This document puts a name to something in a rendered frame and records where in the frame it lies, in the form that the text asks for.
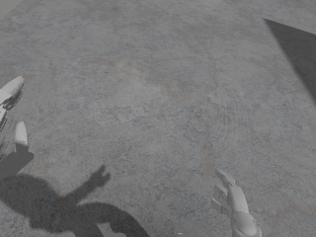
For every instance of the right robot forearm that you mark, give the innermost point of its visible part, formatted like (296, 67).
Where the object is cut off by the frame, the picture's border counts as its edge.
(243, 224)

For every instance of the robot left hand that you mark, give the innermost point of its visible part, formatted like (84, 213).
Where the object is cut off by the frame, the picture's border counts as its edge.
(11, 164)

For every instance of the robot right hand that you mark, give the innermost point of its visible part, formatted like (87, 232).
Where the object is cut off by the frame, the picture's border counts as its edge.
(228, 201)

